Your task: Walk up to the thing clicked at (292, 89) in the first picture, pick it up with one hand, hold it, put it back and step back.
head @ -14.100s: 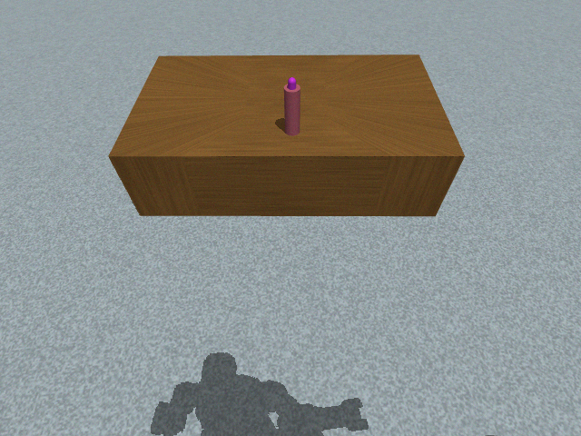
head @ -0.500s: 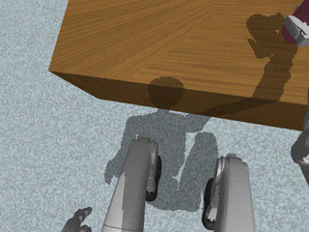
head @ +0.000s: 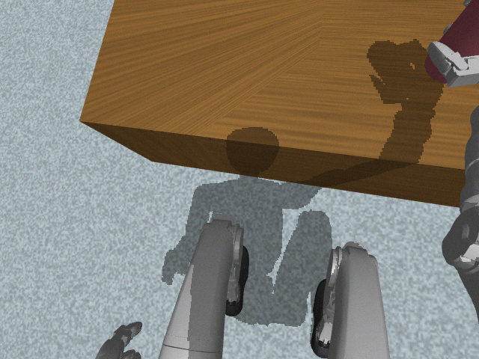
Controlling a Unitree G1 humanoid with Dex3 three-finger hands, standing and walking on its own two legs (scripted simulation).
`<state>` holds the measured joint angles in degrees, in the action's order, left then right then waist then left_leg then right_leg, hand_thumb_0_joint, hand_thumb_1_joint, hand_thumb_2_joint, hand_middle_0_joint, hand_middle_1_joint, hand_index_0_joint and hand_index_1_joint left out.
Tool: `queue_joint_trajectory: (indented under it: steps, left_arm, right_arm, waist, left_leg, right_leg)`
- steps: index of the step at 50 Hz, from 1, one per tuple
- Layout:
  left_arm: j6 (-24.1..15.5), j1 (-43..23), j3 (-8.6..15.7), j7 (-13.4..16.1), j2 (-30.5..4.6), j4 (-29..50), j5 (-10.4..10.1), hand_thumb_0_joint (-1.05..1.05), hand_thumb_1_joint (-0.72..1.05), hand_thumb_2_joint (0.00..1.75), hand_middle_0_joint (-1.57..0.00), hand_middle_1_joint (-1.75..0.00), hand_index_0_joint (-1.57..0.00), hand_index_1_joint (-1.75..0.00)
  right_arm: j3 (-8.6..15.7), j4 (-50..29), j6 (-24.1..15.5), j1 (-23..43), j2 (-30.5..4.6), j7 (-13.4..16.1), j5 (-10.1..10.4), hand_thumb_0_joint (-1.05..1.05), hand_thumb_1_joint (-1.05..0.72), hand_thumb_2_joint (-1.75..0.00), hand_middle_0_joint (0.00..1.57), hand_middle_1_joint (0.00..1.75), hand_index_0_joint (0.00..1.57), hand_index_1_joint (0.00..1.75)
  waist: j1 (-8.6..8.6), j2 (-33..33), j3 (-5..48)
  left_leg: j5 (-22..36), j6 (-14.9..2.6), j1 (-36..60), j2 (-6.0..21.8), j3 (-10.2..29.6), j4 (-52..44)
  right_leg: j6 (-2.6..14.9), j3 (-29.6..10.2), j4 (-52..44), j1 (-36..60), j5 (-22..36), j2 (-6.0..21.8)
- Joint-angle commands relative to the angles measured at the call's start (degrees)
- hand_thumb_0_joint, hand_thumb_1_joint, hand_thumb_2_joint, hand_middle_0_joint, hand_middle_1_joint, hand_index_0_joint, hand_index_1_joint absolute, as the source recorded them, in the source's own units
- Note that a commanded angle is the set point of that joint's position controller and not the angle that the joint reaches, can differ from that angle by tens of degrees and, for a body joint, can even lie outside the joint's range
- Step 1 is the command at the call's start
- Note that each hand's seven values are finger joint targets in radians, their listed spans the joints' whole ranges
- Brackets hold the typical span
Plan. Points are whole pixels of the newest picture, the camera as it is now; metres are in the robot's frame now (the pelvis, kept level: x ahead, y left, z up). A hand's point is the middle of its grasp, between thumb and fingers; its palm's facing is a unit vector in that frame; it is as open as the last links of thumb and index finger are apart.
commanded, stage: lift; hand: right
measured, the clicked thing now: out of the picture +0.57 -0.20 +0.07
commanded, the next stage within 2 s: hold in 1.72 s
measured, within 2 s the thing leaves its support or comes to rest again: neither
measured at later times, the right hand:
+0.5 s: hand out of the picture +0.51 -0.20 +0.10, palm faces +0.21 +0.98 -0.05, open 8.9 cm
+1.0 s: hand out of the picture +0.44 -0.18 +0.19, palm faces +0.21 +0.98 -0.04, open 8.9 cm
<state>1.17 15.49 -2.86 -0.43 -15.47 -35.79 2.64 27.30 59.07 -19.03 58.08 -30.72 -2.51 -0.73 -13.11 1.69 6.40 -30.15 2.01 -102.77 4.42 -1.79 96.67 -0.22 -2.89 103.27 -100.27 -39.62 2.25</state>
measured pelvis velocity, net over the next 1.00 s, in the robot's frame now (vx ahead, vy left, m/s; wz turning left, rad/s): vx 0.04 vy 0.01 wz -0.02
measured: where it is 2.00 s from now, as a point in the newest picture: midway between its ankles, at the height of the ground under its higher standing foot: (277, 310)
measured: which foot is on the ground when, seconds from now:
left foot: down 0.00-1.00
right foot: down 0.00-1.00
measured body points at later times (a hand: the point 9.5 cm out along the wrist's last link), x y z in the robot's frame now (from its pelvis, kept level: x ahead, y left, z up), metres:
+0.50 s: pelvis +0.02 +0.00 +0.09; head +0.19 -0.02 +0.50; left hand +0.08 +0.27 -0.03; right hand +0.49 -0.25 +0.11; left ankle +0.10 +0.15 -0.49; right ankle +0.04 -0.12 -0.49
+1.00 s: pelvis +0.04 +0.01 +0.17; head +0.15 -0.01 +0.61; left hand +0.14 +0.26 +0.05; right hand +0.42 -0.23 +0.19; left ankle +0.10 +0.15 -0.49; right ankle +0.04 -0.12 -0.49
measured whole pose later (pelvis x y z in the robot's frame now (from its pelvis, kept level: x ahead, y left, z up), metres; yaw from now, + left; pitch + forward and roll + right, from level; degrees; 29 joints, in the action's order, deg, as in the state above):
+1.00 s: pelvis +0.04 +0.01 +0.17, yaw -1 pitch +17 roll +2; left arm -3.9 13.7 0.7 1.9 -12.8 -39.9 1.5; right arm 13.8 36.7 -22.0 21.2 -12.5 2.3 5.5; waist -4.4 0.1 4.4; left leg -22.7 1.5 -53.5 2.9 -2.9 59.6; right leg -1.0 -0.8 64.2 -50.8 -30.3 3.4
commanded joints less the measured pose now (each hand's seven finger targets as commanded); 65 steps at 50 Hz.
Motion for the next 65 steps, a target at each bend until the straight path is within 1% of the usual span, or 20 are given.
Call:
queue_joint_trajectory:
  steps: [1, 9, 10, 11, 19, 20, 23, 24, 25, 26, 29, 32, 35, 45, 52, 57, 58, 60, 61, 65]
  left_arm:
    - [-0.9, 12.9, 4.8, 1.1, -11.4, 0.7, -0.3, 0.00, 0.90, 0.90, -0.20, -0.30, -0.21, -0.30]
    - [-1.7, 11.9, 5.7, 1.6, -10.4, -0.1, -0.6, 0.00, 0.90, 0.90, -0.20, -0.31, -0.21, -0.30]
    - [-1.8, 11.2, 5.9, 1.5, -10.2, 0.2, -0.7, 0.00, 0.90, 0.90, -0.20, -0.30, -0.21, -0.30]
    - [-1.9, 11.1, 6.0, 1.7, -10.2, 0.2, -0.8, 0.00, 0.90, 0.90, -0.20, -0.30, -0.21, -0.30]
    - [-3.0, 9.4, 6.7, 2.1, -9.2, 0.0, -1.0, 0.00, 0.89, 0.91, -0.20, -0.30, -0.20, -0.30]
    - [-3.1, 9.4, 6.8, 2.2, -9.1, 0.3, -1.2, 0.00, 0.89, 0.91, -0.20, -0.30, -0.20, -0.30]
    - [-3.5, 8.3, 6.7, 2.4, -8.1, 0.3, -1.2, 0.00, 0.88, 0.91, -0.20, -0.30, -0.19, -0.30]
    - [-3.8, 8.4, 6.9, 2.6, -8.0, 0.2, -1.3, 0.00, 0.88, 0.91, -0.20, -0.30, -0.19, -0.30]
    - [-4.0, 8.0, 6.9, 2.7, -7.7, 0.1, -1.4, 0.00, 0.87, 0.92, -0.20, -0.30, -0.19, -0.30]
    - [-4.2, 7.2, 6.7, 2.7, -7.7, 0.2, -1.4, 0.00, 0.87, 0.92, -0.20, -0.29, -0.19, -0.30]
    - [-4.7, 6.5, 7.0, 2.9, -7.3, -0.4, -1.3, 0.00, 0.87, 0.92, -0.20, -0.29, -0.19, -0.30]
    - [-5.3, 6.1, 7.1, 3.1, -7.1, -0.7, -1.2, 0.00, 0.86, 0.92, -0.20, -0.29, -0.19, -0.30]
    - [-6.0, 5.4, 7.3, 3.2, -7.1, -0.5, -1.2, 0.00, 0.87, 0.92, -0.20, -0.30, -0.19, -0.31]
    - [-6.9, 2.2, 6.8, 3.0, -6.0, 0.2, -1.2, 0.00, 0.88, 0.91, -0.19, -0.29, -0.18, -0.30]
    - [-7.0, 2.0, 6.6, 3.4, -5.4, 0.2, -1.2, 0.00, 0.89, 0.91, -0.19, -0.30, -0.19, -0.30]
    - [-7.1, 1.0, 6.4, 3.8, -4.9, 0.6, -1.4, 0.00, 0.89, 0.91, -0.19, -0.30, -0.19, -0.30]
    - [-7.2, 1.6, 6.6, 4.0, -5.1, 0.0, -1.4, 0.00, 0.89, 0.90, -0.19, -0.30, -0.19, -0.30]
    - [-7.1, 1.3, 6.4, 3.9, -4.7, 0.0, -1.3, 0.00, 0.89, 0.90, -0.19, -0.30, -0.19, -0.30]
    - [-7.1, 1.4, 6.5, 3.9, -4.8, 0.2, -1.4, 0.00, 0.89, 0.90, -0.19, -0.30, -0.19, -0.30]
    - [-6.8, 1.1, 6.5, 4.1, -4.7, 0.2, -1.4, 0.00, 0.90, 0.90, -0.19, -0.30, -0.19, -0.30]
  right_arm:
    - [1.7, -23.1, -7.4, 32.0, -17.3, 1.1, 2.6, 0.00, -0.19, -1.34, 1.30, 1.45, 1.34, 1.46]
    - [-0.3, -25.2, -6.7, 25.5, -11.3, 2.3, 3.7, 0.00, -0.18, -1.35, 1.32, 1.47, 1.36, 1.47]
    - [0.0, -26.8, -6.7, 23.9, -12.5, 2.5, 3.5, 0.00, -0.18, -1.35, 1.32, 1.48, 1.36, 1.48]
    - [0.1, -26.3, -6.6, 23.5, -11.7, 2.7, 3.7, 0.00, -0.18, -1.35, 1.32, 1.47, 1.36, 1.47]
    - [-3.5, -31.0, -6.8, 14.6, -5.0, 3.4, 5.1, 0.00, -0.14, -1.33, 1.30, 1.46, 1.34, 1.46]
    - [-2.4, -31.7, -6.8, 12.9, -6.6, 3.7, 5.2, 0.00, -0.14, -1.34, 1.31, 1.46, 1.35, 1.47]
    - [-4.9, -35.2, -6.9, 9.5, -2.7, 4.2, 5.9, 0.00, -0.10, -1.32, 1.29, 1.45, 1.33, 1.45]
    - [-4.2, -35.8, -6.8, 7.2, -2.8, 4.4, 6.2, 0.00, -0.09, -1.32, 1.27, 1.45, 1.32, 1.45]
    - [-6.0, -35.4, -6.6, 5.3, 0.0, 4.5, 6.4, 0.00, -0.08, -1.32, 1.27, 1.45, 1.32, 1.45]
    - [-5.3, -37.9, -6.9, 5.1, -1.3, 4.9, 6.4, 0.00, -0.09, -1.32, 1.27, 1.44, 1.32, 1.44]
    - [-8.4, -38.5, -7.1, 2.7, 2.9, 5.0, 6.6, 0.00, -0.08, -1.32, 1.27, 1.44, 1.32, 1.44]
    - [-8.2, -38.3, -7.5, 0.0, 2.5, 5.3, 6.5, 0.00, -0.05, -1.31, 1.26, 1.44, 1.31, 1.44]
    - [-10.2, -38.1, -7.9, -2.8, 6.1, 5.1, 7.2, 0.00, -0.06, -1.31, 1.26, 1.44, 1.31, 1.44]
    - [-10.3, -41.0, -9.9, -10.4, 6.8, 5.3, 7.8, 0.00, -0.10, -1.32, 1.29, 1.46, 1.34, 1.46]
    - [-11.8, -44.6, -10.9, -14.4, 8.5, 5.1, 8.6, 0.00, -0.09, -1.31, 1.27, 1.44, 1.32, 1.44]
    - [-13.0, -46.1, -11.0, -17.8, 9.8, 4.8, 8.9, 0.00, -0.12, -1.31, 1.27, 1.43, 1.32, 1.43]
    - [-11.9, -45.4, -10.9, -17.8, 8.9, 4.8, 8.9, 0.00, -0.11, -1.31, 1.27, 1.44, 1.32, 1.44]
    - [-13.2, -46.0, -10.9, -19.1, 10.4, 4.6, 9.2, 0.00, -0.14, -1.32, 1.29, 1.45, 1.33, 1.45]
    - [-12.0, -45.6, -10.9, -20.4, 9.7, 4.8, 9.2, 0.00, -0.14, -1.32, 1.29, 1.45, 1.34, 1.45]
    - [-13.3, -46.3, -11.0, -21.5, 10.9, 4.3, 9.2, 0.00, -0.14, -1.32, 1.28, 1.44, 1.33, 1.44]
  waist:
    - [1.16, 15.9, 49.9]
    - [2.04, 12.9, 47.1]
    - [3.49, 13.3, 47.6]
    - [2.90, 12.3, 46.4]
    - [4.42, 10.5, 42.3]
    - [5.23, 9.5, 42.4]
    - [5.45, 8.3, 41.1]
    - [5.80, 7.0, 40.7]
    - [5.59, 7.1, 38.7]
    - [6.59, 7.8, 37.6]
    - [5.96, 8.1, 33.7]
    - [6.88, 6.7, 31.6]
    - [6.70, 4.3, 29.3]
    - [8.97, 4.0, 24.8]
    - [9.15, 3.6, 24.4]
    - [9.52, 2.3, 23.0]
    - [9.33, 1.9, 22.6]
    - [9.56, 2.9, 22.1]
    - [10.13, 2.5, 22.7]
    - [9.76, 2.4, 21.6]
  left_leg:
    - [16.0, -4.10, 31.0, -2.2, -0.4, -9.1]
    - [16.9, -4.03, 35.1, -2.6, -0.9, -13.3]
    - [17.0, -4.03, 36.9, -2.6, -0.6, -14.5]
    - [16.2, -3.86, 36.3, -2.7, -0.8, -15.3]
    - [16.8, -3.81, 42.8, -3.2, -1.2, -21.5]
    - [17.2, -3.74, 45.7, -3.3, -0.9, -23.0]
    - [18.7, -3.61, 50.2, -3.4, -0.8, -25.6]
    - [19.5, -3.47, 51.9, -3.4, -0.6, -26.7]
    - [19.5, -3.50, 52.1, -3.5, -0.9, -27.3]
    - [18.6, -3.46, 52.6, -3.6, -1.0, -28.3]
    - [18.0, -3.53, 51.9, -3.9, -1.2, -30.9]
    - [18.2, -3.47, 55.5, -3.9, -0.8, -33.7]
    - [17.8, -3.25, 58.3, -4.0, -0.9, -36.6]
    - [17.7, -2.69, 66.0, -4.0, -0.8, -42.8]
    - [23.5, -2.49, 70.4, -4.2, -1.0, -45.0]
    - [23.7, -2.28, 73.6, -4.0, -0.3, -47.6]
    - [24.3, -2.30, 73.3, -4.1, -0.5, -47.9]
    - [25.0, -2.32, 74.1, -4.1, -0.7, -48.3]
    - [25.6, -2.34, 75.2, -4.0, -0.7, -48.5]
    - [27.2, -2.34, 75.9, -4.1, -0.6, -49.5]
  right_leg:
    - [0.12, -0.2, -15.4, 32.2, 23.9, -1.0]
    - [-0.07, -0.6, -19.8, 36.7, 25.7, -1.0]
    - [0.11, -0.1, -20.5, 37.1, 25.4, -1.0]
    - [0.14, -0.3, -21.0, 38.3, 24.8, -1.0]
    - [-0.14, -0.5, -27.9, 44.7, 25.6, -1.1]
    - [0.02, -0.2, -28.9, 44.5, 24.8, -1.2]
    - [0.10, 0.3, -31.6, 46.6, 25.2, -1.2]
    - [0.21, 0.4, -32.2, 47.1, 25.6, -1.3]
    - [0.07, 0.4, -33.3, 48.0, 26.0, -1.3]
    - [-0.05, 0.3, -34.8, 49.1, 25.5, -1.2]
    - [-0.31, 0.0, -37.6, 53.2, 25.8, -0.8]
    - [-0.25, 0.3, -40.3, 54.7, 25.2, -0.8]
    - [-0.01, 0.6, -42.9, 56.1, 23.7, -0.9]
    - [-0.05, 1.8, -49.0, 59.9, 22.7, -1.4]
    - [-0.51, 2.1, -51.5, 65.4, 30.1, -1.4]
    - [-0.12, 2.8, -52.9, 66.5, 28.8, -1.4]
    - [-0.24, 2.6, -53.4, 66.9, 30.1, -1.3]
    - [-0.46, 2.6, -54.0, 68.2, 31.6, -1.3]
    - [-0.40, 2.7, -54.2, 68.3, 32.1, -1.3]
    - [-0.54, 2.8, -55.1, 70.2, 34.6, -1.2]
